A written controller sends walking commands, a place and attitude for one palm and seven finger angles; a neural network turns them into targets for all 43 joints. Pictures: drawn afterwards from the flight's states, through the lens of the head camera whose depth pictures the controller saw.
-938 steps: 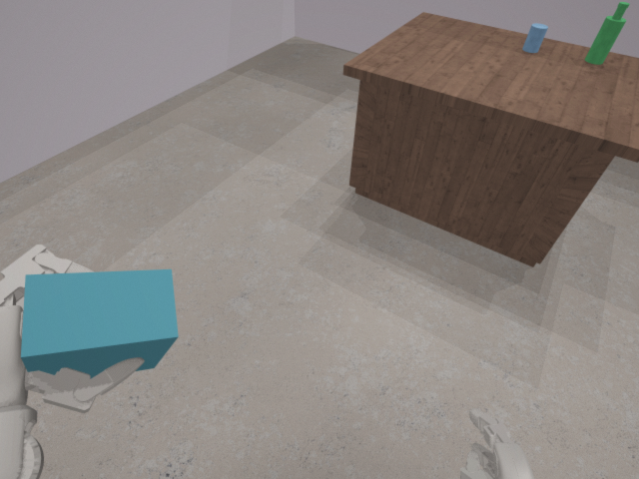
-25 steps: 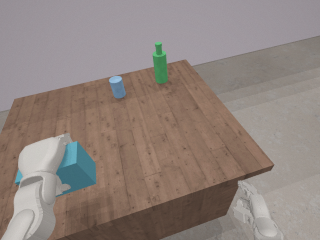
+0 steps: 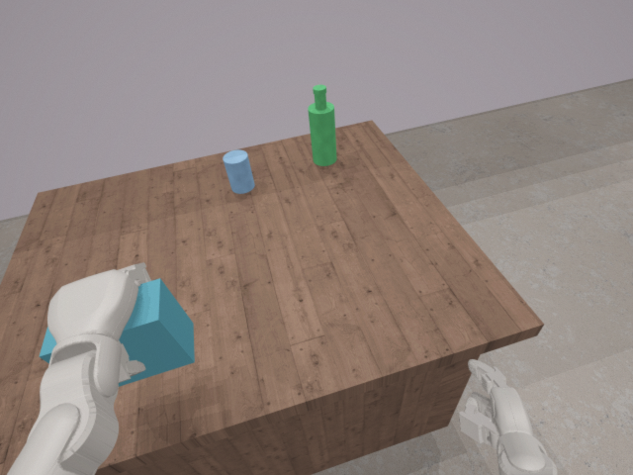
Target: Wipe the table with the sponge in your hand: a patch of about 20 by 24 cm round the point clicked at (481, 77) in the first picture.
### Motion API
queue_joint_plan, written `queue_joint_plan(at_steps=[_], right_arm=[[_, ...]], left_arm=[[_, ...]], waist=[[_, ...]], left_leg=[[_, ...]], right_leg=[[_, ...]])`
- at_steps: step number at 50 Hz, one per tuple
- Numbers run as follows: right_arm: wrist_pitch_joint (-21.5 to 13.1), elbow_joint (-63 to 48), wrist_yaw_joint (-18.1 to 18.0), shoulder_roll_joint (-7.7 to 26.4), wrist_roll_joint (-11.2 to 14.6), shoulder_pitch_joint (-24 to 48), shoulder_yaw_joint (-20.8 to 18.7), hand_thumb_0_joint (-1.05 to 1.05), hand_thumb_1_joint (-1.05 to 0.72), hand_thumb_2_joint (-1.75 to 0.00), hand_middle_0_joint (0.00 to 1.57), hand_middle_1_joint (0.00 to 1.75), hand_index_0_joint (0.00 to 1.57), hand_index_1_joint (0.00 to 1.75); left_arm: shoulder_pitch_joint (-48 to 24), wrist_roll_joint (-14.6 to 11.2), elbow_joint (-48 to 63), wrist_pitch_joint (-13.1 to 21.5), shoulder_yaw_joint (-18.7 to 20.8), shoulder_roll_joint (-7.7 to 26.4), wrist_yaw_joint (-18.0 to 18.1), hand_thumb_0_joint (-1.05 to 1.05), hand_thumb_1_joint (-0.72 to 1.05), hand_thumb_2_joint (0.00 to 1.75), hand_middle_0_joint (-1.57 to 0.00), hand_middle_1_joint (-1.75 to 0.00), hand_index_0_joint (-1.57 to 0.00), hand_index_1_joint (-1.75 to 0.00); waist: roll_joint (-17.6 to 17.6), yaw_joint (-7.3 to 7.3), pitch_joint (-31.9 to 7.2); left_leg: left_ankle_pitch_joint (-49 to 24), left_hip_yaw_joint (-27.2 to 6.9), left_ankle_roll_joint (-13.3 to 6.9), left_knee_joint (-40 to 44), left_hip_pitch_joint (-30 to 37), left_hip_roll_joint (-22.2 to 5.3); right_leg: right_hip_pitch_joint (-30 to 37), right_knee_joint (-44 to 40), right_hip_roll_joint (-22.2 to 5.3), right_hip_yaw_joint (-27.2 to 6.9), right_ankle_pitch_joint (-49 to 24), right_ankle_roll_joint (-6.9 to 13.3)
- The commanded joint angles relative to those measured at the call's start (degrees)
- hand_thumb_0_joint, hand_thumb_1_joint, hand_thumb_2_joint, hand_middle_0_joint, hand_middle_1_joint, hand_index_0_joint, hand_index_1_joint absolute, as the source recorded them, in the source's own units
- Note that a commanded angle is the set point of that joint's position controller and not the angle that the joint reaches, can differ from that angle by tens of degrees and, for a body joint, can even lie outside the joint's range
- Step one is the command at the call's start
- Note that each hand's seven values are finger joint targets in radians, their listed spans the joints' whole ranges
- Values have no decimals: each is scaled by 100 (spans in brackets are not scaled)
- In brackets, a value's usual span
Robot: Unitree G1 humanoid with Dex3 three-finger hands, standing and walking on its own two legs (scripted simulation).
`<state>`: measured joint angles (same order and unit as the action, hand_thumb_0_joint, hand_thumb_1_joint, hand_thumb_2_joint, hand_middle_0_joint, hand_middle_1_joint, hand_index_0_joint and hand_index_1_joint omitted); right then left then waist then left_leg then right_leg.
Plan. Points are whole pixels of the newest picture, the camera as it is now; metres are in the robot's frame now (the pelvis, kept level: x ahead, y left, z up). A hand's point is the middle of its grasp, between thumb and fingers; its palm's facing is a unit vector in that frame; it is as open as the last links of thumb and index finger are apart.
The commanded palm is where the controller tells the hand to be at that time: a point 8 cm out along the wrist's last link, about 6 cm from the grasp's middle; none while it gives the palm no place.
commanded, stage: move the sponge above the wiping area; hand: left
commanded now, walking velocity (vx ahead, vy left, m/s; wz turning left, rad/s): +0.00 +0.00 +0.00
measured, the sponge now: (133, 344) +0.23 +0.29 +0.05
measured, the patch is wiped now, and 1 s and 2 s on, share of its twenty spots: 0.00 0.00 0.00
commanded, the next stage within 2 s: none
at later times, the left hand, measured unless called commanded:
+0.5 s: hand (135, 327) +0.25 +0.29 +0.06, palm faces -0.01 -0.10 -1.00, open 10.0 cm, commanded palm +0.22 +0.28 +0.13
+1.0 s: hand (149, 328) +0.26 +0.29 +0.05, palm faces -0.03 -0.10 -1.00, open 10.0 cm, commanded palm +0.23 +0.28 +0.11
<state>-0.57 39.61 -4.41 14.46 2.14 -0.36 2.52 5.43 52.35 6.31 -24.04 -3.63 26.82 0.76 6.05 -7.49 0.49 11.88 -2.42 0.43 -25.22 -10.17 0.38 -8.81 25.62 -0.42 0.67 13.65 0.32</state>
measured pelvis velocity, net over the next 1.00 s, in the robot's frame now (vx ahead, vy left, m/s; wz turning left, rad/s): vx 0.01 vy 0.00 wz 0.00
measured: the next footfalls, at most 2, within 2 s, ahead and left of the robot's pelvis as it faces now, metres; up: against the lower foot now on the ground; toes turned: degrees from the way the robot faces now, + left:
none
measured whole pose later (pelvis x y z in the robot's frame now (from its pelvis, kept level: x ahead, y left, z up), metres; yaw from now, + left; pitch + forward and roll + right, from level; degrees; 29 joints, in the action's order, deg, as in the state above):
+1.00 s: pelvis +0.01 +0.00 +0.00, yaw +0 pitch -1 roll +0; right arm -0.8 40.3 -4.0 14.2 2.1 -1.8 1.2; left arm 3.0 55.0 -3.3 -22.3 -5.9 22.9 5.4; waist 4.9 -6.7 -1.0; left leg 13.1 -2.2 0.1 -26.2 -12.5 0.5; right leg -11.0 26.1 -0.5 0.3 14.5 0.1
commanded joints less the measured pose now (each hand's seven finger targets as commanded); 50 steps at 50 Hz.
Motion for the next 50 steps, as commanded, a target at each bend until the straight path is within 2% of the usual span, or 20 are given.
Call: queue_joint_plan(at_steps=[1, 6, 7, 9, 12, 13, 17, 19, 22, 24, 27, 29, 32, 35, 37, 38, 42, 44, 47, 50], right_arm=[[-365, -1005, -92, 514, -24, 1222, -213, 0, -90, -90, 20, 30, 20, 30], [-379, -959, -60, 504, -49, 1195, -230, 0, -90, -90, 20, 30, 20, 30], [-380, -939, -68, 538, -60, 1255, -237, 0, -90, -90, 20, 30, 20, 30], [-371, -960, -52, 484, -19, 1255, -210, 0, -90, -90, 20, 30, 20, 30], [-318, -908, -54, 567, -24, 1328, -227, 0, -90, -90, 20, 30, 20, 30], [-329, -971, -53, 522, -2, 1260, -219, 0, -90, -90, 20, 30, 20, 30], [-302, -886, -94, 604, 8, 1264, -225, 0, -90, -90, 20, 30, 20, 30], [-377, -992, -71, 518, 16, 1192, -227, 0, -90, -90, 20, 30, 20, 30], [-353, -950, -62, 566, -28, 1126, -268, 0, -90, -90, 20, 30, 20, 30], [-387, -987, -54, 524, -15, 1049, -255, 0, -90, -90, 20, 30, 20, 30], [-357, -893, -100, 597, -12, 1024, -301, 0, -90, -90, 20, 30, 20, 30], [-391, -925, -105, 548, 3, 1019, -289, 0, -90, -90, 20, 30, 20, 30], [-395, -909, -92, 569, -25, 1047, -320, 0, -90, -90, 20, 30, 20, 30], [-398, -913, -42, 558, -20, 966, -336, 0, -90, -90, 20, 30, 20, 30], [-344, -886, -30, 613, -27, 1059, -327, 0, -90, -90, 20, 30, 20, 30], [-351, -949, -17, 565, -9, 959, -344, 0, -90, -90, 20, 30, 20, 30], [-299, -924, -18, 604, -11, 1044, -328, 0, -90, -90, 20, 30, 20, 30], [-339, -973, -13, 535, 4, 1014, -318, 0, -90, -90, 20, 30, 20, 30], [-329, -907, -34, 598, -20, 984, -352, 0, -90, -90, 20, 30, 20, 30], [-329, -891, -14, 584, -19, 948, -357, 0, -90, -90, 20, 30, 20, 30]], left_arm=[[-1574, 261, 1017, 178, 515, 1017, 232, 0, 10, 130, -120, -160, -120, -160], [-1630, 356, 954, 237, 622, 1051, 383, 0, 10, 130, -120, -160, -120, -160], [-1529, 356, 944, 203, 962, 1364, 443, 0, 10, 130, -120, -160, -120, -160], [-1638, 352, 798, 134, 574, 946, 457, 0, 10, 130, -120, -160, -120, -160], [-1620, 348, 657, -11, 878, 1278, 505, 0, 10, 130, -120, -160, -120, -160], [-1644, 309, 629, -35, 542, 915, 481, 0, 10, 130, -120, -160, -120, -160], [-1895, 351, 434, -54, 785, 1305, 414, 0, 10, 130, -120, -160, -120, -160], [-1796, 330, 608, 83, 438, 909, 373, 0, 10, 130, -120, -160, -120, -160], [-1601, 320, 642, 187, 691, 1113, 395, 0, 10, 130, -120, -160, -120, -160], [-1639, 335, 543, 245, 458, 855, 414, 0, 10, 130, -120, -160, -120, -160], [-1782, 340, 360, 274, 851, 1260, 529, 0, 10, 130, -120, -160, -120, -160], [-1976, 397, 343, 303, 579, 1001, 569, 0, 10, 130, -120, -160, -120, -160], [-1923, 425, 470, 320, 675, 1086, 649, 0, 10, 130, -120, -160, -120, -160], [-1510, 381, 261, 270, 503, 798, 646, 0, 10, 130, -120, -160, -120, -160], [-1558, 387, 292, 182, 706, 1027, 656, 0, 10, 130, -120, -160, -120, -160], [-1387, 349, 340, 170, 493, 753, 649, 0, 10, 130, -120, -160, -120, -160], [-1597, 412, 328, 98, 606, 967, 657, 0, 10, 130, -120, -160, -120, -160], [-1648, 445, 340, 148, 314, 665, 658, 0, 10, 130, -120, -160, -120, -160], [-1628, 467, 239, 173, 642, 990, 720, 0, 10, 130, -120, -160, -120, -160], [-1567, 520, 153, 204, 538, 854, 752, 0, 10, 130, -120, -160, -120, -160]], waist=[[-232, 79, -1048], [-190, 22, -1214], [-135, -57, -1143], [-234, 32, -1050], [-210, -52, -1052], [-280, 26, -1166], [-272, 46, -1060], [-220, 68, -1264], [-235, 46, -1214], [-339, 91, -1148], [-308, 78, -1039], [-215, 113, -1194], [-3, 45, -1370], [-307, 49, -1401], [-300, 25, -1305], [-297, 66, -1427], [-291, 65, -1241], [-285, 103, -1341], [-363, 55, -1341], [-423, 73, -1411]], left_leg=[[-704, -207, -210, 334, 443, 136], [-841, -232, -181, 345, 486, 116], [-765, -287, -174, 376, 437, 128], [-760, -235, -166, 372, 379, 121], [-703, -262, -161, 403, 387, 142], [-694, -175, -182, 371, 344, 138], [-619, -216, -185, 337, 373, 168], [-849, -193, -214, 264, 455, 163], [-916, -248, -207, 249, 462, 152], [-917, -234, -211, 244, 397, 132], [-672, -242, -201, 283, 349, 137], [-805, -189, -203, 236, 400, 145], [-1043, -248, -194, 212, 541, 143], [-1258, -205, -199, 173, 478, 114], [-1236, -231, -177, 184, 449, 133], [-1230, -158, -204, 175, 407, 101], [-1103, -221, -186, 190, 380, 117], [-1165, -193, -210, 145, 434, 109], [-1167, -212, -207, 118, 448, 118], [-1340, -172, -205, 59, 441, 118]], right_leg=[[-37, -506, 78, -362, -400, 344], [16, -469, 97, -359, -524, 372], [75, -474, 153, -497, -436, 427], [-26, -478, 108, -360, -418, 379], [12, -501, 143, -490, -396, 413], [53, -446, 110, -289, -420, 364], [-67, -515, 137, -485, -363, 393], [-17, -423, 101, -311, -601, 362], [-25, -465, 136, -452, -685, 398], [-107, -436, 102, -308, -654, 359], [-153, -506, 150, -441, -428, 395], [-151, -449, 108, -326, -539, 371], [-87, -410, 143, -409, -767, 425], [-30, -355, 97, -292, -1048, 376], [-30, -372, 130, -419, -1074, 414], [41, -311, 95, -248, -1081, 367], [-84, -364, 133, -399, -948, 402], [-118, -331, 99, -271, -937, 373], [-109, -341, 137, -396, -1010, 408], [-97, -292, 97, -331, -1246, 379]])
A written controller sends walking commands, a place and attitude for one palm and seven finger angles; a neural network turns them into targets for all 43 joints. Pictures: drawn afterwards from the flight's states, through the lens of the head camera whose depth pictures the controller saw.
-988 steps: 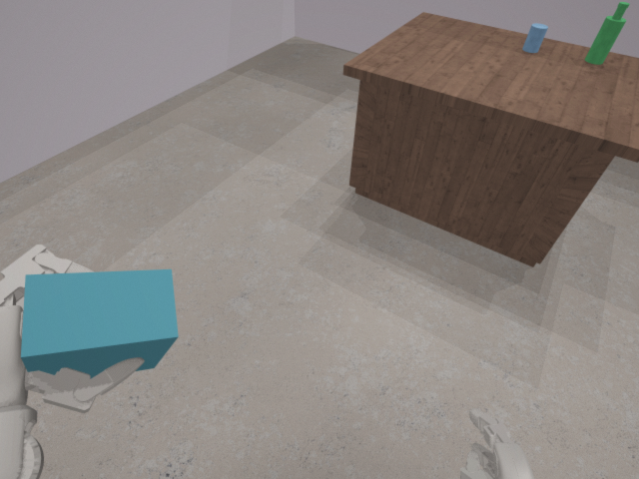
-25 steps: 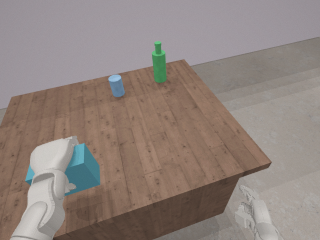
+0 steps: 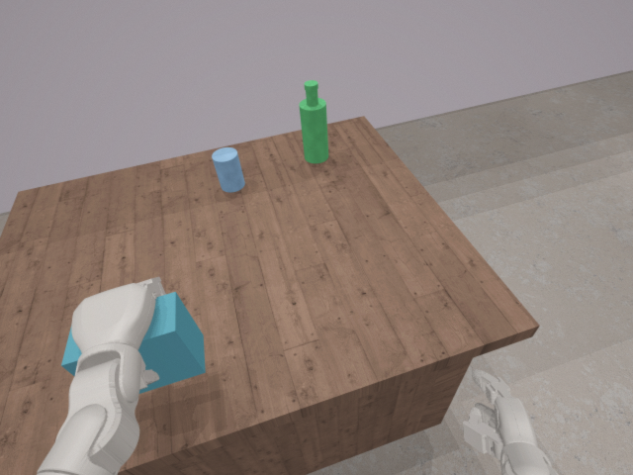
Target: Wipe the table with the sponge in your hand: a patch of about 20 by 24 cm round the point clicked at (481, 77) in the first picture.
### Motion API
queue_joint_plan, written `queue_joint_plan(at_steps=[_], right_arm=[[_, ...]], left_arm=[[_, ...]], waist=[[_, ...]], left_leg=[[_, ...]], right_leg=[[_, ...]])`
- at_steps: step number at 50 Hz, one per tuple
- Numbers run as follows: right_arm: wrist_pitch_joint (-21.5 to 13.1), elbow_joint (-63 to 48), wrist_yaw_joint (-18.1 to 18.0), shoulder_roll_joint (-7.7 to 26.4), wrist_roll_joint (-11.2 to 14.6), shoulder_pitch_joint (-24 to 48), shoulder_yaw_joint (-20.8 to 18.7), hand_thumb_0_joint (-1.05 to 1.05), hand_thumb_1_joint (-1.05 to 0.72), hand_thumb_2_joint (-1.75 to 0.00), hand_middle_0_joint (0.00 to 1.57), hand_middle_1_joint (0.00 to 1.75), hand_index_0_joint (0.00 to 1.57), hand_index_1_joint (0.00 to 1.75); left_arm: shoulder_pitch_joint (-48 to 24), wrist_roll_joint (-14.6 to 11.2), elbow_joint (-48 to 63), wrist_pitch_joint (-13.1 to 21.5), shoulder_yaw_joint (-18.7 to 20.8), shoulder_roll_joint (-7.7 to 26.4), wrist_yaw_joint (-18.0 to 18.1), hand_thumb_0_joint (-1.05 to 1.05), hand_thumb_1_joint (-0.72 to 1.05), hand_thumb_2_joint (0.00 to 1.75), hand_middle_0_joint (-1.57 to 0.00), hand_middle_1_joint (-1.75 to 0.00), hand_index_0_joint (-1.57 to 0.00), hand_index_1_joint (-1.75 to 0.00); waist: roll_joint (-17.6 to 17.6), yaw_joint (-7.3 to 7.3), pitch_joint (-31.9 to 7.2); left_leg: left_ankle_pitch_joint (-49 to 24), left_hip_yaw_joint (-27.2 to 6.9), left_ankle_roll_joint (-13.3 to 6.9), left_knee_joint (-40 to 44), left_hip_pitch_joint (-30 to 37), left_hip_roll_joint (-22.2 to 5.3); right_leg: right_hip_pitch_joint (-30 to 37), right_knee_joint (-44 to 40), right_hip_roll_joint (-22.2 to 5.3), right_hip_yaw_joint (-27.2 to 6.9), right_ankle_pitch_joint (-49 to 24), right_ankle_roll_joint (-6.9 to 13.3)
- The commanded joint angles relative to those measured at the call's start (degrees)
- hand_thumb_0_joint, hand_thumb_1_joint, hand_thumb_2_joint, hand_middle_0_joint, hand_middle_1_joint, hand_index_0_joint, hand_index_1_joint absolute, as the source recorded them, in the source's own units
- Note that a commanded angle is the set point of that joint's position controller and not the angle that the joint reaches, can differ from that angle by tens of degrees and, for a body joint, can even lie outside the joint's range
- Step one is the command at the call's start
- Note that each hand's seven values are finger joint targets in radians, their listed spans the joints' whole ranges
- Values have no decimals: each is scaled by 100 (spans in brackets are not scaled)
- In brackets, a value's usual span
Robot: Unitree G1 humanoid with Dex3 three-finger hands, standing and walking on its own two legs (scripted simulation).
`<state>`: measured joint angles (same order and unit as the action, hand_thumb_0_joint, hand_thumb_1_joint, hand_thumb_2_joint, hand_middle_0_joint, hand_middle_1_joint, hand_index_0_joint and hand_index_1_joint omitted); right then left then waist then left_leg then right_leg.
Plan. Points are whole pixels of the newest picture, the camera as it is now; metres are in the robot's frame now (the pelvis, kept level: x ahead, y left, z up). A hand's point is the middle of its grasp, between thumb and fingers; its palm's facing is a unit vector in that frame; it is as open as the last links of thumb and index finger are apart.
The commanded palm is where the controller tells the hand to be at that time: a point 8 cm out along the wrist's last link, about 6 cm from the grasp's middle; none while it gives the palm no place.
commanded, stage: move the sponge above the wiping area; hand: left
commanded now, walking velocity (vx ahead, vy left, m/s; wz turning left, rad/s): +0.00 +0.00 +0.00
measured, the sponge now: (147, 354) +0.24 +0.28 +0.01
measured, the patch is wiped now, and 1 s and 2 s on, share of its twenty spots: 0.00 0.00 0.00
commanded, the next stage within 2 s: lower the sponge onto the table in 1.14 s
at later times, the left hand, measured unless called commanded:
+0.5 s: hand (154, 339) +0.25 +0.27 +0.03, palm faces -0.04 -0.08 -1.00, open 10.0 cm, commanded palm +0.23 +0.27 +0.09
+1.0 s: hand (147, 343) +0.25 +0.28 +0.03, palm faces -0.03 -0.08 -1.00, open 10.0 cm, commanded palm +0.22 +0.27 +0.09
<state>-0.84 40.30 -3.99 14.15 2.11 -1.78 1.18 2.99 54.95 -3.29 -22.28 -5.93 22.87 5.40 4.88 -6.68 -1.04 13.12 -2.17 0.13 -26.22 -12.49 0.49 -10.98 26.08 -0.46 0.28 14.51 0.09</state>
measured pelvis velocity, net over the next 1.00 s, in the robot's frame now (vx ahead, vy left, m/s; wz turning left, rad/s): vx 0.00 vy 0.00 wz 0.01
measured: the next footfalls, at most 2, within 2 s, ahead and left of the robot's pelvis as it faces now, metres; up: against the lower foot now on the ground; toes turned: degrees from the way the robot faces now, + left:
none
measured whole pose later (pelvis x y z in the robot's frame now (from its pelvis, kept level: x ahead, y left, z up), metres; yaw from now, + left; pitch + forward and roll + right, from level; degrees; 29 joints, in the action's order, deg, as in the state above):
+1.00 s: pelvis +0.00 +0.00 +0.00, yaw +0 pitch +0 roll +0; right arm -1.2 41.0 -4.0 14.3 2.9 -3.3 -0.4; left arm 0.5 55.6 -11.0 -20.1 -6.6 21.6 9.6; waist 4.4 -6.0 -2.3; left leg 13.9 -2.8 0.5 -28.7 -15.1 0.3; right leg -13.4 28.4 -0.2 0.8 15.3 0.4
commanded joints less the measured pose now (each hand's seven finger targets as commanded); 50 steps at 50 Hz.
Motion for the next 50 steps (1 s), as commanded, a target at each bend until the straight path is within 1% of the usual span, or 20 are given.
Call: queue_joint_plan(at_steps=[1, 7, 9, 10, 12, 16, 17, 19, 23, 27, 31, 32, 33, 37, 40, 42, 45, 47, 48, 50], right_arm=[[-297, -982, -43, 604, -22, 1089, -232, 0, -90, -90, 20, 30, 20, 30], [-275, -956, -44, 620, -5, 1122, -231, 0, -90, -90, 20, 30, 20, 30], [-302, -983, -53, 570, 23, 1085, -211, 0, -90, -90, 20, 30, 20, 30], [-294, -925, -76, 611, 9, 1076, -224, 0, -90, -90, 20, 30, 20, 30], [-299, -941, -97, 626, -3, 1085, -257, 0, -90, -90, 20, 30, 20, 30], [-333, -947, -44, 583, 0, 997, -275, 0, -90, -90, 20, 30, 20, 30], [-316, -912, -59, 622, -5, 1009, -280, 0, -90, -90, 20, 30, 20, 30], [-313, -931, -49, 584, 23, 1011, -269, 0, -90, -90, 20, 30, 20, 30], [-295, -933, -66, 586, 32, 1048, -251, 0, -90, -90, 20, 30, 20, 30], [-269, -867, -63, 656, 21, 1002, -292, 0, -90, -90, 20, 30, 20, 30], [-271, -920, -14, 618, 32, 982, -311, 0, -90, -90, 20, 30, 20, 30], [-255, -878, -22, 670, 43, 959, -315, 0, -90, -90, 20, 30, 20, 30], [-273, -947, -24, 616, 55, 947, -307, 0, -90, -90, 20, 30, 20, 30], [-306, -952, -30, 650, 36, 941, -345, 0, -90, -90, 20, 30, 20, 30], [-319, -933, -36, 606, 54, 916, -332, 0, -90, -90, 20, 30, 20, 30], [-324, -900, -69, 641, 64, 922, -338, 0, -90, -90, 20, 30, 20, 30], [-356, -915, -59, 590, 68, 920, -332, 0, -90, -90, 20, 30, 20, 30], [-340, -891, -63, 618, 55, 950, -337, 0, -90, -90, 20, 30, 20, 30], [-354, -956, -58, 573, 63, 905, -329, 0, -90, -90, 20, 30, 20, 30], [-324, -881, -51, 598, 65, 952, -300, 0, -90, -90, 20, 30, 20, 30]], left_arm=[[-1255, 248, 1193, 35, 730, 1176, 302, 0, 10, 130, -120, -160, -120, -160], [-1386, 231, 1035, -35, 704, 1185, 328, 0, 10, 130, -120, -160, -120, -160], [-1462, 229, 950, -4, 461, 952, 323, 0, 10, 130, -120, -160, -120, -160], [-1583, 265, 786, 7, 608, 1137, 330, 0, 10, 130, -120, -160, -120, -160], [-1722, 299, 982, 80, 747, 1295, 386, 0, 10, 130, -120, -160, -120, -160], [-1445, 310, 794, 160, 480, 909, 460, 0, 10, 130, -120, -160, -120, -160], [-1567, 293, 769, 127, 682, 1117, 487, 0, 10, 130, -120, -160, -120, -160], [-1581, 307, 580, 78, 444, 851, 493, 0, 10, 130, -120, -160, -120, -160], [-1900, 348, 501, 33, 402, 889, 539, 0, 10, 130, -120, -160, -120, -160], [-1714, 330, 312, 25, 776, 1215, 589, 0, 10, 130, -120, -160, -120, -160], [-1344, 311, 253, 60, 597, 932, 603, 0, 10, 130, -120, -160, -120, -160], [-1455, 270, 252, 54, 837, 1201, 621, 0, 10, 130, -120, -160, -120, -160], [-1665, 251, 424, 101, 504, 877, 608, 0, 10, 130, -120, -160, -120, -160], [-1460, 231, 620, 183, 853, 1263, 661, 0, 10, 130, -120, -160, -120, -160], [-1546, 257, 455, 207, 508, 920, 650, 0, 10, 130, -120, -160, -120, -160], [-1751, 205, 529, 222, 717, 1190, 664, 0, 10, 130, -120, -160, -120, -160], [-1718, 263, 433, 259, 447, 925, 650, 0, 10, 130, -120, -160, -120, -160], [-1873, 273, 538, 264, 601, 1093, 662, 0, 10, 130, -120, -160, -120, -160], [-1669, 227, 520, 248, 354, 788, 652, 0, 10, 130, -120, -160, -120, -160], [-1797, 288, 276, 202, 459, 935, 648, 0, 10, 130, -120, -160, -120, -160]], waist=[[-233, -26, -1345], [-263, 10, -1054], [-261, 48, -1092], [-422, 47, -1076], [-110, 21, -1193], [-209, 41, -1306], [-205, 35, -1258], [-381, 66, -1187], [-180, 56, -1291], [-364, 0, -1362], [-420, 8, -1361], [-422, 24, -1291], [-338, 103, -1369], [-200, 12, -1368], [-371, 107, -1184], [-244, 95, -1163], [-171, 92, -1215], [-168, 65, -1286], [-107, 86, -1300], [-339, 81, -1229]], left_leg=[[-1557, -190, -168, 160, 692, 107], [-1265, -252, -172, 197, 604, 101], [-1142, -192, -187, 201, 559, 110], [-1124, -201, -190, 181, 555, 120], [-1100, -206, -188, 185, 599, 127], [-1390, -181, -182, 112, 612, 93], [-1273, -202, -175, 141, 579, 104], [-1172, -151, -190, 144, 507, 92], [-1038, -146, -195, 152, 492, 126], [-1177, -128, -197, 69, 450, 160], [-1329, -68, -205, -14, 383, 158], [-1220, -151, -184, 12, 339, 161], [-1192, -81, -214, 0, 356, 149], [-1296, -160, -211, -55, 448, 164], [-1148, -137, -215, -42, 395, 136], [-971, -200, -211, 15, 411, 139], [-1029, -179, -215, 18, 447, 129], [-1008, -237, -198, 69, 497, 116], [-1000, -177, -218, 88, 453, 104], [-993, -183, -195, 80, 417, 120]], right_leg=[[188, -300, 86, -260, -1440, 401], [-28, -371, 145, -327, -1095, 429], [-48, -373, 110, -201, -946, 390], [-73, -385, 120, -235, -949, 389], [-10, -365, 148, -332, -912, 437], [-23, -268, 121, -186, -1223, 406], [-19, -299, 157, -282, -1128, 436], [-102, -294, 120, -181, -1021, 388], [-96, -267, 116, -146, -867, 397], [34, -256, 131, -331, -1218, 416], [43, -181, 89, -243, -1501, 369], [-6, -200, 138, -334, -1347, 406], [-19, -166, 102, -227, -1362, 363], [-18, -191, 126, -343, -1402, 403], [-214, -223, 118, -226, -1160, 358], [-231, -275, 153, -304, -910, 391], [-253, -229, 136, -164, -886, 385], [-220, -246, 160, -230, -839, 413], [-176, -213, 133, -108, -826, 382], [-216, -254, 137, -152, -859, 381]])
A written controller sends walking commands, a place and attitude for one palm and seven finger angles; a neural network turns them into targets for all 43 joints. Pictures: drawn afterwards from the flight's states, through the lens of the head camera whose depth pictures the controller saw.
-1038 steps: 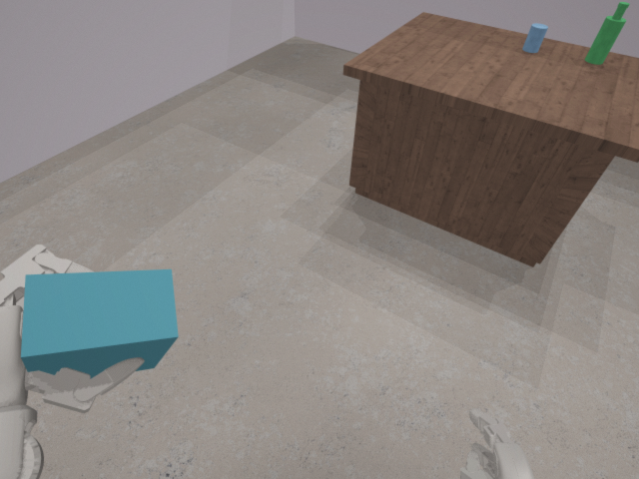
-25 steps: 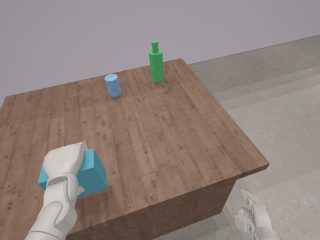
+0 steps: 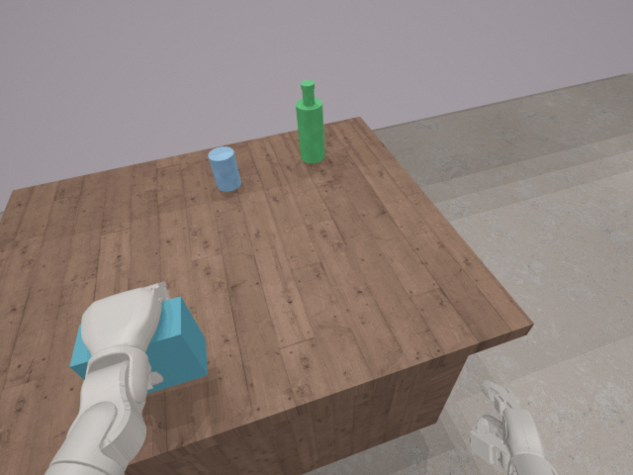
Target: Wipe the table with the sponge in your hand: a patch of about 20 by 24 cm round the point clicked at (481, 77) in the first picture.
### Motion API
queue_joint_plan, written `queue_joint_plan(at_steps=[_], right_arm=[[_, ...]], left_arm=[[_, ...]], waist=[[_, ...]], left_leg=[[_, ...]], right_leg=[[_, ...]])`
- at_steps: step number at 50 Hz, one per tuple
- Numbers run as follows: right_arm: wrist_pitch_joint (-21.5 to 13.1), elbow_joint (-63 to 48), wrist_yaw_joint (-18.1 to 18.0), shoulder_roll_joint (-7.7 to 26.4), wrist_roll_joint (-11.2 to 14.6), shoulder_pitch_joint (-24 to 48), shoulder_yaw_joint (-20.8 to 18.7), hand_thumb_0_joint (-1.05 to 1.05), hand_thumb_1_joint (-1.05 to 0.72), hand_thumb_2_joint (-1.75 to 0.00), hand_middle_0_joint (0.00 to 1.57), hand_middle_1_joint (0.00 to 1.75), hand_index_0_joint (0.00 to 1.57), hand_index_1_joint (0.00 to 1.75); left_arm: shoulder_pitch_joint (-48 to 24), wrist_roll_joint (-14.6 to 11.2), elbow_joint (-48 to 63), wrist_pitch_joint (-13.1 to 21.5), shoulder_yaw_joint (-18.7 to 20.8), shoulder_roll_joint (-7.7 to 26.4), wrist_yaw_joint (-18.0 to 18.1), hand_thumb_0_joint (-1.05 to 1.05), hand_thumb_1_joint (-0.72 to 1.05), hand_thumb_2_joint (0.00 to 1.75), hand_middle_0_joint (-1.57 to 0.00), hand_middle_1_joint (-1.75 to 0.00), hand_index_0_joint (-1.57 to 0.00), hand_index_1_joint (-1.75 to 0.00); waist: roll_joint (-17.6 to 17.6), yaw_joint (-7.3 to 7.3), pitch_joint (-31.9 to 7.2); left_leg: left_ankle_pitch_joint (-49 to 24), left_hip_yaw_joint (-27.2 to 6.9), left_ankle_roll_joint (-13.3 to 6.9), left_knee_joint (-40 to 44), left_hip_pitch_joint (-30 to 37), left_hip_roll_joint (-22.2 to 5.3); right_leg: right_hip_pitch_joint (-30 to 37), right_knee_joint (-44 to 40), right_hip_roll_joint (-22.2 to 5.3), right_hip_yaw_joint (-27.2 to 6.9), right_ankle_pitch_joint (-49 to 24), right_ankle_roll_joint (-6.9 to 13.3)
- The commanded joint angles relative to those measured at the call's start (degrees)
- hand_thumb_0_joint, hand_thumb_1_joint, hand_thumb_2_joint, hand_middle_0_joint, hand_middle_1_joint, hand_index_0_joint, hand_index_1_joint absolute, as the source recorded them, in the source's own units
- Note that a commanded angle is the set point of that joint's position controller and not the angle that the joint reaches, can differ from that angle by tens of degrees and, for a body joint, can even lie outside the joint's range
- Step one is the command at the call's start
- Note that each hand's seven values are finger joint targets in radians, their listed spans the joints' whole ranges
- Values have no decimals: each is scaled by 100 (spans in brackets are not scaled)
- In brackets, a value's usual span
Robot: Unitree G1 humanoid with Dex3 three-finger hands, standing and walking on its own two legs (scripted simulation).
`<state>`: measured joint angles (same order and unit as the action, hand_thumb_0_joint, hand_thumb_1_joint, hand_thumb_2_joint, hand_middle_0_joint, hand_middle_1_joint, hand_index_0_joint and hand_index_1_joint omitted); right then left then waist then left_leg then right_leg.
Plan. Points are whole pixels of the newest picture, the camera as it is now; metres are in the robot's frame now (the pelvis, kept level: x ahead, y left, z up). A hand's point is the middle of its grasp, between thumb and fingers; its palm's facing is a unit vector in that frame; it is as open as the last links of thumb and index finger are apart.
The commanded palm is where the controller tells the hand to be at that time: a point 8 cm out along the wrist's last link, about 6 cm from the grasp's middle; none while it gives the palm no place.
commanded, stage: move the sponge above the wiping area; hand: left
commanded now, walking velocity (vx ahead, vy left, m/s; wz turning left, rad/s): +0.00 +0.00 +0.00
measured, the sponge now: (151, 357) +0.25 +0.28 -0.01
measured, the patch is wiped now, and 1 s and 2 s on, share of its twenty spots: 0.00 0.00 0.00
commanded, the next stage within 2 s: lower the sponge onto the table in 0.14 s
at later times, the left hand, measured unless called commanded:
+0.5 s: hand (149, 334) +0.26 +0.28 +0.03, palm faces -0.04 -0.09 -1.00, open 10.0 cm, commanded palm +0.23 +0.27 +0.09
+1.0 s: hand (145, 346) +0.25 +0.29 +0.01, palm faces -0.07 -0.09 -0.99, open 10.0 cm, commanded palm +0.23 +0.28 +0.07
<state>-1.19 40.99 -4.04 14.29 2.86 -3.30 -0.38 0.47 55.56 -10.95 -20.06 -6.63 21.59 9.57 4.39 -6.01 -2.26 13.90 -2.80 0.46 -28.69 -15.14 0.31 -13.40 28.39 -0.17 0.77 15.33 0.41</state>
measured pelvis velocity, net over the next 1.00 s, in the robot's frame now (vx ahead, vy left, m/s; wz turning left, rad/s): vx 0.00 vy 0.00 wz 0.00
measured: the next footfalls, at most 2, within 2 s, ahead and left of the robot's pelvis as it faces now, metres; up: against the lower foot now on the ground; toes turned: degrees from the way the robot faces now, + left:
none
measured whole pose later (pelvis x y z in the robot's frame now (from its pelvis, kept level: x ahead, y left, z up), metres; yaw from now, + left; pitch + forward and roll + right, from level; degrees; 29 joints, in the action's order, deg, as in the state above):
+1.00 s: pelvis +0.00 +0.00 +0.00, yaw +0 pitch +2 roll +0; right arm 0.0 40.8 -3.8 13.6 3.0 -3.4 0.0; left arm -0.4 56.2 -15.9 -20.4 -5.7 20.9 10.9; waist 3.7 -5.4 -3.2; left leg 14.7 -2.8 0.6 -30.0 -17.1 0.0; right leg -15.2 29.3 0.2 0.7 15.9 0.5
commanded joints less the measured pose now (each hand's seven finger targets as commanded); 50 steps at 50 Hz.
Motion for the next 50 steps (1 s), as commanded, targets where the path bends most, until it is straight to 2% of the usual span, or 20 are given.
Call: queue_joint_plan(at_steps=[1, 2, 5, 7, 8, 11, 12, 16, 17, 21, 22, 23, 26, 27, 30, 36, 37, 41, 42, 50], right_arm=[[-269, -952, -43, 588, -12, 1121, -148, 0, -90, -90, 20, 30, 20, 30], [-247, -946, -54, 619, -11, 1130, -144, 0, -90, -90, 20, 30, 20, 30], [-242, -991, -43, 562, -3, 1182, -118, 0, -90, -90, 20, 30, 20, 30], [-209, -956, -57, 613, -14, 1194, -112, 0, -90, -90, 20, 30, 20, 30], [-220, -1017, -53, 569, 1, 1153, -117, 0, -90, -90, 20, 30, 20, 30], [-213, -993, -45, 567, -1, 1170, -101, 0, -90, -90, 20, 30, 20, 30], [-207, -963, -56, 605, -1, 1155, -107, 0, -90, -90, 20, 30, 20, 30], [-221, -1016, -41, 562, -7, 1125, -116, 0, -90, -90, 20, 30, 20, 30], [-214, -987, -50, 602, -15, 1112, -130, 0, -90, -90, 20, 30, 20, 30], [-200, -1005, -35, 593, -6, 1094, -131, 0, -90, -90, 20, 30, 20, 30], [-191, -980, -40, 644, -16, 1107, -150, 0, -90, -90, 20, 30, 20, 30], [-197, -1057, -26, 582, -10, 1117, -124, 0, -90, -90, 20, 30, 20, 30], [-201, -1077, 20, 592, -12, 1122, -161, 0, -90, -90, 20, 30, 20, 30], [-184, -1038, 13, 632, -11, 1116, -159, 0, -90, -90, 20, 30, 20, 30], [-170, -1007, 9, 617, 6, 1120, -133, 0, -90, -90, 20, 30, 20, 30], [-223, -1002, -25, 590, -27, 1010, -196, 0, -90, -90, 20, 30, 20, 30], [-228, -1003, -39, 620, -42, 989, -211, 0, -90, -90, 20, 30, 20, 30], [-183, -952, -24, 612, -9, 994, -190, 0, -90, -90, 20, 30, 20, 30], [-175, -931, -48, 649, -7, 989, -200, 0, -90, -90, 20, 30, 20, 30], [-171, -934, -36, 634, 2, 914, -217, 0, -90, -90, 20, 30, 20, 30]], left_arm=[[-1550, 242, 1027, -51, 549, 1091, 234, 0, 10, 130, -120, -160, -120, -160], [-1643, 223, 1078, -82, 702, 1248, 242, 0, 10, 130, -120, -160, -120, -160], [-1638, 247, 1002, -141, 436, 960, 219, 0, 10, 130, -120, -160, -120, -160], [-1731, 253, 965, -192, 691, 1251, 225, 0, 10, 130, -120, -160, -120, -160], [-1735, 240, 1070, -170, 461, 994, 217, 0, 10, 130, -120, -160, -120, -160], [-1729, 256, 899, -196, 378, 924, 174, 0, 10, 130, -120, -160, -120, -160], [-1877, 247, 962, -192, 575, 1152, 182, 0, 10, 130, -120, -160, -120, -160], [-1795, 289, 1019, -141, 378, 940, 167, 0, 10, 130, -120, -160, -120, -160], [-1716, 252, 1019, -153, 657, 1209, 196, 0, 10, 130, -120, -160, -120, -160], [-1662, 249, 978, -161, 540, 1070, 182, 0, 10, 130, -120, -160, -120, -160], [-1575, 239, 1059, -176, 838, 1365, 211, 0, 10, 130, -120, -160, -120, -160], [-1543, 226, 1191, -172, 545, 1040, 190, 0, 10, 130, -120, -160, -120, -160], [-1107, 197, 1264, -181, 539, 990, 176, 0, 10, 130, -120, -160, -120, -160], [-1206, 172, 1291, -203, 704, 1167, 182, 0, 10, 130, -120, -160, -120, -160], [-1312, 220, 1008, -245, 479, 983, 133, 0, 10, 130, -120, -160, -120, -160], [-1510, 326, 1163, 13, 500, 1004, 262, 0, 10, 130, -120, -160, -120, -160], [-1441, 295, 1191, 15, 722, 1192, 310, 0, 10, 130, -120, -160, -120, -160], [-1409, 277, 764, -63, 575, 1005, 370, 0, 10, 130, -120, -160, -120, -160], [-1530, 247, 806, -75, 787, 1230, 391, 0, 10, 130, -120, -160, -120, -160], [-1361, 258, 497, 24, 657, 1082, 340, 0, 10, 130, -120, -160, -120, -160]], waist=[[-228, 5, -1054], [-241, -18, -1060], [-243, 0, -1054], [-240, -52, -1095], [-127, 8, -1222], [-288, 24, -1048], [-183, 14, -1086], [-192, 21, -1252], [-150, -31, -1241], [-344, 6, -1254], [-251, -54, -1300], [-142, -42, -1419], [-299, -39, -1280], [-215, -26, -1216], [-434, 23, -985], [-169, 12, -1376], [-186, -25, -1350], [-298, 36, -1177], [-329, 24, -1208], [-311, 58, -1187]], left_leg=[[-1036, -112, -219, 345, 664, 134], [-966, -156, -213, 385, 662, 143], [-977, -102, -215, 390, 677, 127], [-924, -161, -205, 414, 668, 157], [-940, -82, -228, 391, 681, 144], [-959, -109, -218, 380, 650, 142], [-916, -144, -208, 395, 675, 144], [-1179, -90, -226, 303, 728, 152], [-1116, -142, -221, 326, 702, 156], [-1255, -76, -236, 270, 676, 153], [-1277, -113, -220, 283, 684, 167], [-1389, -60, -240, 260, 715, 177], [-1531, -66, -231, 210, 693, 163], [-1456, -123, -214, 239, 681, 153], [-1267, -104, -228, 236, 588, 153], [-1345, -75, -243, 154, 747, 142], [-1336, -115, -238, 165, 707, 149], [-1187, -52, -224, 182, 525, 145], [-1098, -73, -224, 194, 518, 155], [-1121, -51, -244, 74, 434, 169]], right_leg=[[14, -504, 101, -199, -895, 349], [55, -527, 133, -276, -815, 377], [21, -513, 103, -162, -800, 343], [74, -538, 135, -258, -742, 377], [114, -479, 114, -164, -784, 348], [17, -520, 109, -179, -808, 343], [29, -522, 145, -251, -762, 378], [96, -438, 105, -189, -1087, 356], [129, -464, 140, -260, -999, 383], [163, -432, 97, -210, -1286, 341], [252, -425, 127, -304, -1288, 382], [316, -380, 81, -179, -1453, 353], [294, -371, 80, -247, -1694, 342], [254, -382, 117, -307, -1573, 376], [49, -439, 104, -212, -1336, 338], [61, -341, 107, -216, -1349, 364], [96, -349, 139, -286, -1360, 384], [11, -354, 106, -218, -1291, 345], [48, -383, 132, -289, -1204, 361], [-80, -345, 107, -208, -1270, 331]])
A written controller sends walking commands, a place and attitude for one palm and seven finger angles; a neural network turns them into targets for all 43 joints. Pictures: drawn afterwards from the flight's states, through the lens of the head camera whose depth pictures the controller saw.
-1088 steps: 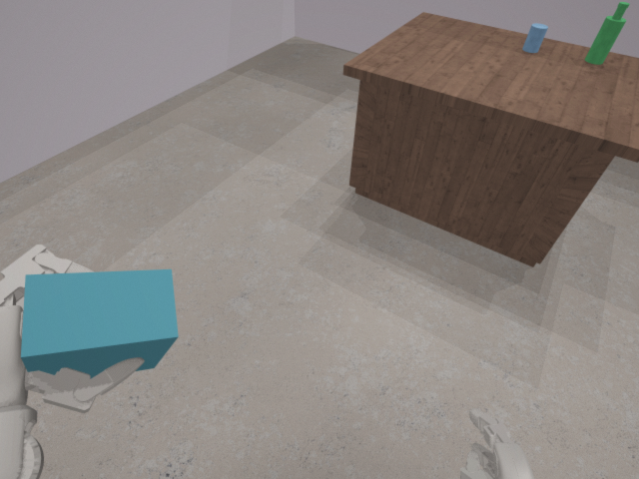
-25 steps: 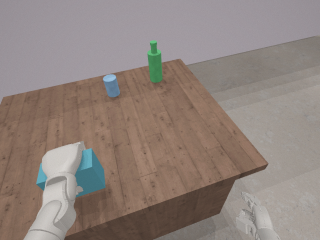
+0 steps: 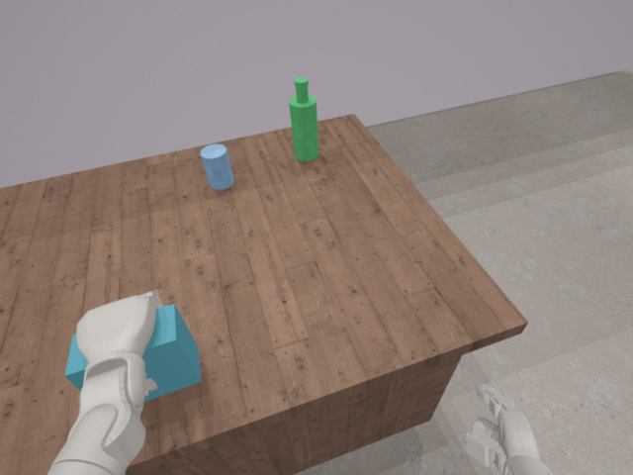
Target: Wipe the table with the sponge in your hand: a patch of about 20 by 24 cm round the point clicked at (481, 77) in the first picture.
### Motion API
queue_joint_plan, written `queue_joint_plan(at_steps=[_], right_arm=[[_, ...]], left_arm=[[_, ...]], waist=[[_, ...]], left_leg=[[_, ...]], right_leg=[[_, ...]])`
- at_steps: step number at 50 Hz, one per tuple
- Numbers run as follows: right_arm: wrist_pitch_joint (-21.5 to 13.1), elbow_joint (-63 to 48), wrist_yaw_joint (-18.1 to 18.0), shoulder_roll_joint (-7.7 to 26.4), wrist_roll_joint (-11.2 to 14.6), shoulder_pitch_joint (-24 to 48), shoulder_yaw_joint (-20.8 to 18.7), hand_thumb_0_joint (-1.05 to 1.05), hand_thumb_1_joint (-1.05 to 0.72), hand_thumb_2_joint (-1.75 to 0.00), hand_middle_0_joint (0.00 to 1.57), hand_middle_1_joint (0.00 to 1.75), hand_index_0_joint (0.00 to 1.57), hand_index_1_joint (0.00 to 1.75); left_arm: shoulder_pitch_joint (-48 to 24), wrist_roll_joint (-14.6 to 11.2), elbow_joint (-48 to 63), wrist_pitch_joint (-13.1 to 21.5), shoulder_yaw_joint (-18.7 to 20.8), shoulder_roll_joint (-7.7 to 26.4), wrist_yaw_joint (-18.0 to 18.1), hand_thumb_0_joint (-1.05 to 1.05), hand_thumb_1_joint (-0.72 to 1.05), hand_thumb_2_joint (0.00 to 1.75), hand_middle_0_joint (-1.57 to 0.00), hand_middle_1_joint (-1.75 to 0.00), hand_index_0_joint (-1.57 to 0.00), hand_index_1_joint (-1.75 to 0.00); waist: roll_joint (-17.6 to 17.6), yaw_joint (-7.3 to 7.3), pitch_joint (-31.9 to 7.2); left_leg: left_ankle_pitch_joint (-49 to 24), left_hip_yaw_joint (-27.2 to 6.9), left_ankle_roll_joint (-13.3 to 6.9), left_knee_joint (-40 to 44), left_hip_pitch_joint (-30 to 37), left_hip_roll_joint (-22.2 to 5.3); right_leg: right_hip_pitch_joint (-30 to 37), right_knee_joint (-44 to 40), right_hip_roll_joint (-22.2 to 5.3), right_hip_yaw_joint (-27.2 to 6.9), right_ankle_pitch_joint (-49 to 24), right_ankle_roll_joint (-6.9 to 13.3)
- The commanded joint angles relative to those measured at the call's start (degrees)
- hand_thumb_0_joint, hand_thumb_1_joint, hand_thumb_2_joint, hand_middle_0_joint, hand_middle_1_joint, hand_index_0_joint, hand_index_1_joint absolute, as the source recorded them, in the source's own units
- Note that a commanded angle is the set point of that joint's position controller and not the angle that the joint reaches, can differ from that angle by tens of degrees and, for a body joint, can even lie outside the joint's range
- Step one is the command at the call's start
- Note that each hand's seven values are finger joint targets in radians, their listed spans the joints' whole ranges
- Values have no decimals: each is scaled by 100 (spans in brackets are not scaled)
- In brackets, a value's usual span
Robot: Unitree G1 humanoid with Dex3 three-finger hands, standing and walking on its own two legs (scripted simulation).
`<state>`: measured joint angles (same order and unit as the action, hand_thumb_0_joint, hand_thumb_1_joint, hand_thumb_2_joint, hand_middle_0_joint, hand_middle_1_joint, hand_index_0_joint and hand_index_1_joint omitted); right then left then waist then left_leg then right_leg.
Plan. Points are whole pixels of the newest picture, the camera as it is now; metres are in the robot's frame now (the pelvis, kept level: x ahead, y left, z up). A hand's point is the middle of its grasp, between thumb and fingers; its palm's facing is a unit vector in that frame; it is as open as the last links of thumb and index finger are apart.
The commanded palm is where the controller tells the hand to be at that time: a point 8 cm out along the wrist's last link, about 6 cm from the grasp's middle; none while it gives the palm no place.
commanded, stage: lower the sponge onto the table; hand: left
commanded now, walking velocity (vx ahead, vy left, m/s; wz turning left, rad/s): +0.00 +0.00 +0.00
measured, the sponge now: (144, 365) +0.24 +0.29 -0.02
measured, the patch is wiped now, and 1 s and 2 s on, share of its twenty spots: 0.00 0.00 0.25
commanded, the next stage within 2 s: wipe forward along the first lane in 1.06 s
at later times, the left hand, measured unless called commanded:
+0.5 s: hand (145, 360) +0.25 +0.29 -0.01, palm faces -0.08 -0.09 -0.99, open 10.0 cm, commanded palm +0.22 +0.28 +0.05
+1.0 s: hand (146, 368) +0.24 +0.29 -0.03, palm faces -0.08 -0.06 -0.99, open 10.0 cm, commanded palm +0.22 +0.27 +0.03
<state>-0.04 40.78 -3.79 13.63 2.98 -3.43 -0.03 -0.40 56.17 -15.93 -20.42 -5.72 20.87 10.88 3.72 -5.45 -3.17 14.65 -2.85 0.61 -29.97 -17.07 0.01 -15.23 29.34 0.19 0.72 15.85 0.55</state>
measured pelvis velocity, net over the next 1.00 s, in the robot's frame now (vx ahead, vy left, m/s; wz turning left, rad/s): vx -0.01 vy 0.00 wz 0.00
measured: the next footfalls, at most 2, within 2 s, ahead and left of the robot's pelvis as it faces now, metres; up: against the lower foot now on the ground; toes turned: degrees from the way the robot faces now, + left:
none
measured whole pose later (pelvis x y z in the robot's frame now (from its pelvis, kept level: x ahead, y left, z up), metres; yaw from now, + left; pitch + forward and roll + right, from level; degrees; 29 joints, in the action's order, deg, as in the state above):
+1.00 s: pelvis -0.01 +0.00 -0.01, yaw +0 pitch +4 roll -1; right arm 1.2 41.3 -2.9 13.8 3.2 -5.7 -2.0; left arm -0.8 57.4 -24.1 -17.8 -5.7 18.7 18.6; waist 3.3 -4.1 -5.1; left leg 16.4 -2.9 0.6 -36.1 -24.1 -0.2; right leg -21.9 34.8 0.5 0.7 17.2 0.4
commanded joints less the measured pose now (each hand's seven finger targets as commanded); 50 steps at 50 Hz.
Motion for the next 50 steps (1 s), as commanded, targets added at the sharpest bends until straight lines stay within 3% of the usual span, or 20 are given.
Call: queue_joint_plan(at_steps=[1, 2, 4, 7, 9, 12, 15, 17, 19, 22, 23, 27, 29, 32, 33, 36, 37, 39, 42, 50], right_arm=[[-294, -945, -53, 686, -9, 908, -259, 0, -90, -90, 20, 30, 20, 30], [-308, -943, -61, 704, -14, 861, -279, 0, -90, -90, 20, 30, 20, 30], [-328, -956, -58, 670, -16, 810, -285, 0, -90, -90, 20, 30, 20, 30], [-294, -892, -65, 737, -25, 788, -308, 0, -90, -90, 20, 30, 20, 30], [-319, -929, -52, 670, -18, 815, -300, 0, -90, -90, 20, 30, 20, 30], [-299, -860, -52, 737, -23, 772, -338, 0, -90, -90, 20, 30, 20, 30], [-298, -885, -17, 689, -4, 827, -327, 0, -90, -90, 20, 30, 20, 30], [-277, -854, -18, 731, -8, 788, -339, 0, -90, -90, 20, 30, 20, 30], [-285, -920, 10, 669, 3, 806, -334, 0, -90, -90, 20, 30, 20, 30], [-225, -857, 5, 750, -1, 779, -335, 0, -90, -90, 20, 30, 20, 30], [-226, -924, -1, 697, -2, 764, -322, 0, -90, -90, 20, 30, 20, 30], [-202, -840, -36, 741, 5, 767, -326, 0, -90, -90, 20, 30, 20, 30], [-255, -903, -31, 657, 7, 726, -338, 0, -90, -90, 20, 30, 20, 30], [-225, -826, -35, 711, -1, 668, -356, 0, -90, -90, 20, 30, 20, 30], [-235, -872, -29, 673, 8, 649, -353, 0, -90, -90, 20, 30, 20, 30], [-226, -857, 1, 697, -6, 621, -385, 0, -90, -90, 20, 30, 20, 30], [-199, -834, -2, 741, -4, 643, -382, 0, -90, -90, 20, 30, 20, 30], [-205, -881, 28, 676, 10, 643, -372, 0, -90, -90, 20, 30, 20, 30], [-173, -859, 22, 731, -6, 621, -397, 0, -90, -90, 20, 30, 20, 30], [-149, -845, 42, 702, 28, 636, -405, 0, -90, -90, 20, 30, 20, 30]], left_arm=[[-1378, 199, 1110, 114, 398, 989, 213, 0, 10, 130, -120, -160, -120, -160], [-1378, 167, 1204, 160, 581, 1150, 244, 0, 10, 130, -120, -160, -120, -160], [-1360, 194, 1110, 231, 431, 982, 275, 0, 10, 130, -120, -160, -120, -160], [-1432, 223, 1040, 265, 766, 1327, 392, 0, 10, 130, -120, -160, -120, -160], [-1484, 247, 1054, 287, 465, 990, 455, 0, 10, 130, -120, -160, -120, -160], [-1416, 242, 938, 251, 753, 1251, 573, 0, 10, 130, -120, -160, -120, -160], [-1397, 243, 826, 205, 443, 919, 617, 0, 10, 130, -120, -160, -120, -160], [-1379, 232, 774, 148, 628, 1099, 649, 0, 10, 130, -120, -160, -120, -160], [-1243, 232, 799, 143, 343, 784, 645, 0, 10, 130, -120, -160, -120, -160], [-1232, 224, 632, 83, 740, 1208, 683, 0, 10, 130, -120, -160, -120, -160], [-1336, 217, 746, 97, 394, 850, 667, 0, 10, 130, -120, -160, -120, -160], [-1695, 278, 582, 135, 717, 1258, 727, 0, 10, 130, -120, -160, -120, -160], [-1567, 272, 607, 228, 385, 862, 731, 0, 10, 130, -120, -160, -120, -160], [-1627, 277, 425, 277, 594, 1074, 773, 0, 10, 130, -120, -160, -120, -160], [-1625, 249, 482, 307, 322, 779, 764, 0, 10, 130, -120, -160, -120, -160], [-1278, 263, 290, 314, 507, 903, 820, 0, 10, 130, -120, -160, -120, -160], [-1241, 245, 311, 295, 753, 1161, 850, 0, 10, 130, -120, -160, -120, -160], [-1373, 245, 394, 307, 382, 764, 859, 0, 10, 130, -120, -160, -120, -160], [-1267, 244, 351, 289, 683, 1066, 927, 0, 10, 130, -120, -160, -120, -160], [-1188, 242, 75, 222, 364, 700, 969, 0, 10, 130, -120, -160, -120, -160]], waist=[[-161, 58, -1139], [-128, 25, -1199], [-193, 74, -1156], [-114, 22, -1198], [-71, 57, -1188], [-98, 13, -1293], [-77, 40, -1208], [-117, 14, -1293], [-160, 35, -1306], [-235, -2, -1241], [-225, 72, -1290], [-150, 80, -1152], [-114, 105, -1282], [-130, 113, -1252], [-34, 155, -1305], [-231, 91, -1414], [-102, 50, -1366], [-104, 130, -1344], [-158, 76, -1372], [-253, 123, -1309]], left_leg=[[-1207, -33, -264, 196, 654, 175], [-1176, -82, -263, 201, 659, 179], [-1143, -46, -280, 160, 625, 163], [-1062, -88, -248, 179, 561, 165], [-1092, -67, -263, 171, 594, 144], [-1102, -111, -242, 150, 578, 133], [-1045, -83, -243, 140, 526, 129], [-1074, -123, -228, 141, 513, 118], [-1105, -99, -238, 110, 511, 104], [-1015, -119, -228, 92, 379, 137], [-965, -46, -261, 70, 375, 142], [-750, -106, -247, 62, 335, 157], [-854, -59, -273, -2, 397, 147], [-794, -97, -249, -29, 326, 148], [-785, -42, -270, -48, 333, 143], [-963, -22, -259, -140, 250, 150], [-948, -73, -236, -108, 224, 162], [-949, -42, -249, -141, 213, 139], [-894, -62, -247, -149, 152, 149], [-775, -28, -255, -219, 68, 126]], right_leg=[[59, -399, 72, -194, -1322, 317], [83, -384, 108, -227, -1252, 344], [-15, -360, 88, -162, -1214, 316], [-4, -350, 107, -241, -1112, 349], [-102, -314, 89, -119, -1060, 326], [-72, -284, 127, -191, -1058, 354], [-172, -266, 103, -103, -975, 331], [-125, -221, 135, -139, -994, 352], [-153, -189, 111, -56, -1025, 324], [-112, -205, 136, -193, -1042, 351], [-125, -191, 108, -59, -1017, 303], [-303, -238, 136, -209, -735, 340], [-319, -182, 116, -94, -827, 316], [-384, -167, 151, -176, -777, 344], [-399, -146, 130, -68, -800, 315], [-304, -75, 120, -136, -1127, 314], [-289, -88, 145, -205, -1077, 348], [-395, -27, 121, -87, -1077, 319], [-351, -27, 146, -181, -1041, 338], [-550, 20, 135, -105, -898, 316]])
